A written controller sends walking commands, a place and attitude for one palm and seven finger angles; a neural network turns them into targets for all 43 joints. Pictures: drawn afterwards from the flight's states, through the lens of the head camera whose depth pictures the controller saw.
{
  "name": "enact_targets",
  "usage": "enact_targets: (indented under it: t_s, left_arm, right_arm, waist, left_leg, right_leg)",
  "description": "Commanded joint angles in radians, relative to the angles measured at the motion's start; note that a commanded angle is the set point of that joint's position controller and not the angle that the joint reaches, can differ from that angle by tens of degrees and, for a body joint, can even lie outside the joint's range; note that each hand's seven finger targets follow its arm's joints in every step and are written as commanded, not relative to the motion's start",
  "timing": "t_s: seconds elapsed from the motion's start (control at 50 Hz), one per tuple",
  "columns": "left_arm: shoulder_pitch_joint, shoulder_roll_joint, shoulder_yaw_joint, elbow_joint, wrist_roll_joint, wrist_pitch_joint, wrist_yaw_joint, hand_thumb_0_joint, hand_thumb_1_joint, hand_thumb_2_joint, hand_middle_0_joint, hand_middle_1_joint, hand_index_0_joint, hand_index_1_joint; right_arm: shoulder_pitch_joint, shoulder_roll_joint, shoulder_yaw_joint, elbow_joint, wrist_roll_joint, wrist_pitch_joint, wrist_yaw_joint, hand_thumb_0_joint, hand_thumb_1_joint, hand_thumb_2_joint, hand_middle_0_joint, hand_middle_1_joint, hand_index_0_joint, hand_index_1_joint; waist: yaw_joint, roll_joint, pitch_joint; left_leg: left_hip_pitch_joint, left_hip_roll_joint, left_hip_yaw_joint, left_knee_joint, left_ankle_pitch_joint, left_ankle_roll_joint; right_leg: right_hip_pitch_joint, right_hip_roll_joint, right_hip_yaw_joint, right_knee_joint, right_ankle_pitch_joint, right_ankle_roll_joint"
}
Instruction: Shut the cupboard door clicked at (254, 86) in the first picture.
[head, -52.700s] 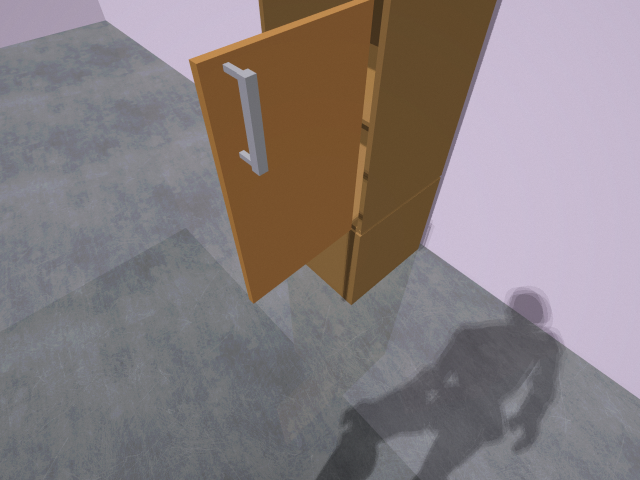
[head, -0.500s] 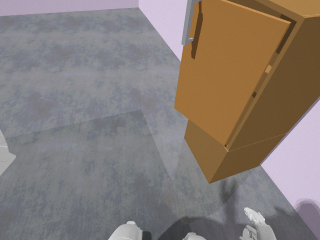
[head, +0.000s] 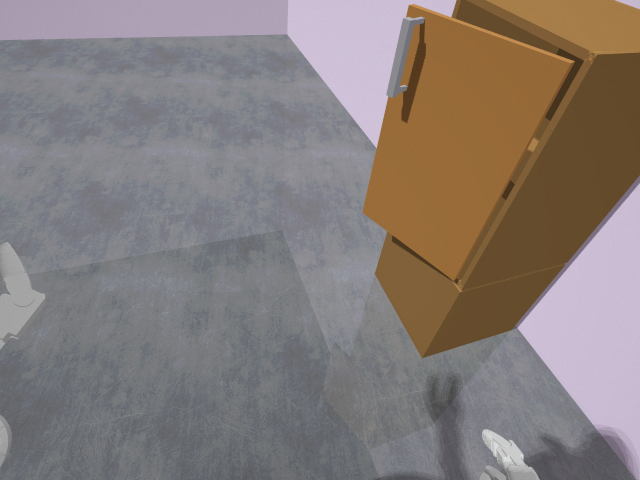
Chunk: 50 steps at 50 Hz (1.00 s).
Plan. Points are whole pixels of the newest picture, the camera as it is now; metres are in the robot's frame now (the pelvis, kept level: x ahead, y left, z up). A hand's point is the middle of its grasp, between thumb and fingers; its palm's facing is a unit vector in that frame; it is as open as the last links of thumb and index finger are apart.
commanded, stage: stop stepping back and stand still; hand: left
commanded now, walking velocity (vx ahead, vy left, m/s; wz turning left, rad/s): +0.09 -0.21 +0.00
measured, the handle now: (405, 58) +0.93 -0.08 +0.17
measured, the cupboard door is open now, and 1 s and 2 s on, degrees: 23 23 23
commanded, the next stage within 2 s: let the arm hang, fingers relaxed in 0.76 s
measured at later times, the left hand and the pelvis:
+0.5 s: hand (97, 293) +0.22 +0.25 +0.17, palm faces +0.35 -0.85 -0.39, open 7.4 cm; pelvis -0.01 +0.01 +0.00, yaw -9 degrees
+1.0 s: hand (157, 383) +0.22 +0.23 -0.02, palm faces -0.02 -0.91 -0.42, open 7.4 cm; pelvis -0.01 +0.02 +0.00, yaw -9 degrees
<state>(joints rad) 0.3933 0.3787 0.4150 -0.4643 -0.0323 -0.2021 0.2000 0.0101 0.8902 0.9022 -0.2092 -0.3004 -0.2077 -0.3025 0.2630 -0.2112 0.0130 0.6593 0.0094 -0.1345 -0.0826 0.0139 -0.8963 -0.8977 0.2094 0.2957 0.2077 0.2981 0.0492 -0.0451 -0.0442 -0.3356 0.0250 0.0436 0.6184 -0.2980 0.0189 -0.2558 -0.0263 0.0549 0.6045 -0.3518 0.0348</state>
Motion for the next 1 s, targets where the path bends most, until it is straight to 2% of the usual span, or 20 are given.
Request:
enact_targets:
  t_s: [0.0,0.02,0.06,0.14,0.2,0.24,0.28,0.3,0.34,0.38,0.42,0.48,0.52,0.58,0.7,0.82,0.84,0.88,0.94,0.98]
  left_arm:
    - [-0.032,0.217,0.095,-0.243,-0.013,-0.065,-0.005,0.000,0.900,0.900,-0.200,-0.300,-0.200,-0.300]
    - [-0.014,0.216,0.097,-0.290,-0.009,-0.067,-0.011,0.000,0.900,0.900,-0.200,-0.300,-0.200,-0.300]
    - [0.103,0.213,0.106,-0.304,-0.008,-0.060,-0.018,0.000,0.900,0.900,-0.200,-0.300,-0.200,-0.300]
    - [0.204,0.240,0.144,-0.294,-0.010,-0.043,-0.015,0.000,0.900,0.900,-0.200,-0.300,-0.200,-0.300]
    - [0.189,0.263,0.170,-0.256,-0.013,-0.029,-0.013,0.000,0.900,0.900,-0.200,-0.300,-0.200,-0.300]
    - [0.170,0.290,0.199,-0.223,-0.014,-0.021,-0.009,0.000,0.900,0.900,-0.200,-0.300,-0.200,-0.300]
    - [0.162,0.318,0.238,-0.192,-0.020,-0.023,0.000,0.000,0.900,0.900,-0.200,-0.300,-0.200,-0.300]
    - [0.159,0.261,0.183,-0.164,-0.030,-0.015,0.000,0.000,0.900,0.900,-0.200,-0.300,-0.200,-0.300]
    - [0.149,0.228,0.141,-0.162,-0.023,-0.020,0.005,0.000,0.900,0.900,-0.200,-0.300,-0.200,-0.300]
    - [0.053,0.228,0.122,-0.187,-0.005,-0.034,0.008,0.000,0.900,0.900,-0.200,-0.300,-0.200,-0.300]
    - [0.035,0.228,0.105,-0.208,0.005,-0.043,0.010,0.000,0.900,0.900,-0.200,-0.300,-0.200,-0.300]
    - [0.042,0.242,0.105,-0.257,0.004,-0.054,-0.002,0.000,0.900,0.900,-0.200,-0.300,-0.200,-0.300]
    - [0.050,0.240,0.122,-0.267,0.008,-0.064,-0.008,0.000,0.900,0.900,-0.200,-0.300,-0.200,-0.300]
    - [0.069,0.266,0.168,-0.252,0.006,-0.075,-0.011,0.000,0.900,0.900,-0.200,-0.300,-0.200,-0.300]
    - [0.209,0.200,0.134,-0.189,-0.027,-0.039,-0.023,0.000,0.900,0.900,-0.200,-0.300,-0.200,-0.300]
    - [0.140,0.215,0.114,-0.209,-0.024,-0.014,-0.021,0.000,0.900,0.900,-0.200,-0.300,-0.200,-0.300]
    - [0.057,0.038,-0.325,0.497,0.045,0.129,-0.156,0.000,0.900,0.900,-0.200,-0.300,-0.200,-0.300]
    - [0.014,0.008,-0.319,0.590,0.057,0.202,-0.186,0.000,0.900,0.900,-0.200,-0.300,-0.200,-0.300]
    - [-0.089,0.043,-0.337,0.759,0.057,0.198,-0.196,0.000,0.900,0.900,-0.200,-0.300,-0.200,-0.300]
    - [-0.124,0.048,-0.352,0.897,0.056,0.196,-0.193,0.000,0.900,0.900,-0.200,-0.300,-0.200,-0.300]
  right_arm:
    - [-0.120,-0.117,-0.050,-0.166,-0.009,-0.054,-0.008,0.000,-0.900,-0.900,0.200,0.300,0.200,0.300]
    - [-0.123,-0.117,-0.052,-0.171,-0.015,-0.053,0.001,0.000,-0.900,-0.900,0.200,0.300,0.200,0.300]
    - [-0.135,-0.112,-0.050,-0.176,-0.011,-0.045,0.020,0.000,-0.900,-0.900,0.200,0.300,0.200,0.300]
    - [-0.126,-0.114,-0.044,-0.201,-0.012,-0.002,0.016,0.000,-0.900,-0.900,0.200,0.300,0.200,0.300]
    - [-0.109,-0.115,-0.047,-0.213,-0.014,0.035,0.001,0.000,-0.900,-0.900,0.200,0.300,0.200,0.300]
    - [-0.096,-0.119,-0.054,-0.210,-0.016,0.054,-0.003,0.000,-0.900,-0.900,0.200,0.300,0.200,0.300]
    - [-0.077,-0.114,-0.054,-0.199,-0.021,0.060,0.004,0.000,-0.900,-0.900,0.200,0.300,0.200,0.300]
    - [-0.069,-0.102,-0.056,-0.179,-0.005,0.048,0.011,0.000,-0.900,-0.900,0.200,0.300,0.200,0.300]
    - [-0.089,-0.114,-0.056,-0.175,0.006,0.036,0.018,0.000,-0.900,-0.900,0.200,0.300,0.200,0.300]
    - [-0.108,-0.113,-0.044,-0.155,0.000,0.028,0.016,0.000,-0.900,-0.900,0.200,0.300,0.200,0.300]
    - [-0.105,-0.101,-0.040,-0.149,-0.005,0.019,0.006,0.000,-0.900,-0.900,0.200,0.300,0.200,0.300]
    - [-0.123,-0.133,-0.061,-0.167,0.009,0.003,-0.007,0.000,-0.900,-0.900,0.200,0.300,0.200,0.300]
    - [-0.129,-0.114,-0.037,-0.166,-0.011,-0.003,-0.005,0.000,-0.900,-0.900,0.200,0.300,0.200,0.300]
    - [-0.118,-0.112,-0.039,-0.165,-0.013,-0.014,-0.005,0.000,-0.900,-0.900,0.200,0.300,0.200,0.300]
    - [-0.095,-0.103,-0.038,-0.181,0.003,0.010,0.009,0.000,-0.900,-0.900,0.200,0.300,0.200,0.300]
    - [-0.114,-0.103,-0.032,-0.194,0.007,0.033,-0.004,0.000,-0.900,-0.900,0.200,0.300,0.200,0.300]
    - [-0.215,-0.281,-0.074,-0.051,0.024,-0.027,0.085,0.000,-0.900,-0.900,0.200,0.300,0.200,0.300]
    - [-0.100,-0.239,-0.085,-0.003,-0.006,0.034,0.085,0.000,-0.900,-0.900,0.200,0.300,0.200,0.300]
    - [-0.125,-0.239,-0.054,0.004,-0.016,0.083,0.081,0.000,-0.900,-0.900,0.200,0.300,0.200,0.300]
    - [-0.128,-0.226,-0.045,0.032,-0.025,0.104,0.082,0.000,-0.900,-0.900,0.200,0.300,0.200,0.300]
  waist:
    - [-0.075,0.323,-0.034]
    - [-0.079,0.293,-0.002]
    - [-0.064,0.219,-0.009]
    - [-0.069,0.307,0.010]
    - [-0.081,0.270,0.001]
    - [-0.090,0.194,-0.015]
    - [-0.088,0.035,-0.034]
    - [-0.073,-0.106,-0.041]
    - [-0.065,-0.126,0.012]
    - [-0.071,-0.044,0.022]
    - [-0.075,0.001,0.004]
    - [-0.055,0.148,0.001]
    - [-0.055,0.286,0.041]
    - [-0.052,0.220,0.027]
    - [-0.066,0.090,-0.135]
    - [-0.067,0.092,-0.115]
    - [-0.082,0.086,-0.008]
    - [-0.067,0.044,-0.070]
    - [-0.058,-0.100,-0.001]
    - [-0.061,-0.127,0.019]
  left_leg:
    - [0.165,0.298,-0.377,-0.462,-0.164,0.059]
    - [0.108,0.301,-0.375,-0.485,-0.204,0.063]
    - [0.078,0.282,-0.246,-0.458,-0.196,0.079]
    - [-0.026,0.240,-0.109,-0.474,-0.311,0.051]
    - [-0.080,0.192,-0.074,-0.389,-0.329,0.028]
    - [-0.127,0.156,-0.054,-0.250,-0.274,0.016]
    - [-0.151,0.074,0.000,-0.004,-0.099,-0.010]
    - [-0.167,0.030,0.013,0.098,-0.089,-0.028]
    - [-0.235,0.023,-0.018,0.208,-0.127,-0.035]
    - [-0.160,0.037,-0.014,0.088,-0.097,-0.029]
    - [0.019,0.005,0.028,-0.081,0.100,-0.019]
    - [0.171,0.122,-0.112,-0.185,0.246,0.022]
    - [0.064,0.195,-0.268,-0.317,0.173,0.049]
    - [0.000,0.182,-0.216,-0.339,0.025,0.044]
    - [0.102,0.102,-0.065,-0.161,0.300,0.002]
    - [0.127,0.102,-0.060,-0.151,0.357,0.004]
    - [0.085,0.101,-0.059,-0.012,0.540,0.008]
    - [0.122,0.114,-0.062,-0.037,0.442,0.015]
    - [0.062,0.103,-0.121,-0.084,0.306,0.038]
    - [0.082,0.080,-0.116,-0.091,0.286,0.028]
  right_leg:
    - [-0.183,0.049,-0.046,0.219,-0.119,-0.018]
    - [-0.169,0.042,-0.031,0.273,-0.089,-0.023]
    - [-0.130,0.030,-0.060,0.244,-0.029,-0.025]
    - [0.025,0.071,-0.176,0.047,-0.036,-0.038]
    - [0.164,0.073,-0.195,-0.151,-0.025,-0.054]
    - [0.208,0.000,-0.086,-0.210,-0.033,-0.096]
    - [0.157,-0.185,0.187,-0.304,0.000,-0.188]
    - [0.142,-0.244,0.279,-0.338,-0.002,-0.217]
    - [0.177,-0.277,0.275,-0.310,0.245,-0.256]
    - [0.157,-0.245,0.148,-0.233,0.429,-0.224]
    - [0.093,-0.163,0.032,-0.179,0.421,-0.150]
    - [-0.033,-0.044,-0.025,-0.135,0.143,-0.053]
    - [0.001,0.021,-0.081,-0.073,0.061,-0.037]
    - [0.076,0.014,-0.072,-0.135,0.071,-0.038]
    - [0.138,-0.040,0.002,-0.186,0.383,-0.054]
    - [0.096,-0.044,-0.007,-0.175,0.426,-0.046]
    - [-0.021,-0.106,-0.084,-0.069,0.535,-0.062]
    - [-0.048,-0.083,-0.034,-0.091,0.345,-0.072]
    - [-0.046,-0.083,-0.021,-0.137,0.187,-0.087]
    - [-0.047,-0.105,0.011,-0.171,0.181,-0.106]
